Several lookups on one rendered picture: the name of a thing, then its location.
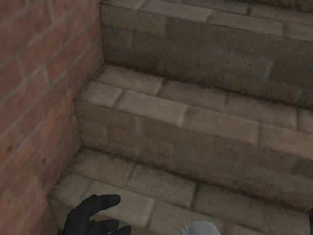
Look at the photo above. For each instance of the left robot hand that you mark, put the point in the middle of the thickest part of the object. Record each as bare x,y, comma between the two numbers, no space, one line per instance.
78,219

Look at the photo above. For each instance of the robot right thigh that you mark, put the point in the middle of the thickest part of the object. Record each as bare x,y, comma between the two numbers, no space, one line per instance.
201,227

